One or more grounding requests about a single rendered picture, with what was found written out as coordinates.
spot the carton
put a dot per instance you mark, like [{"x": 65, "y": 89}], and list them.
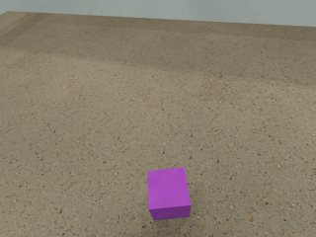
[{"x": 168, "y": 193}]

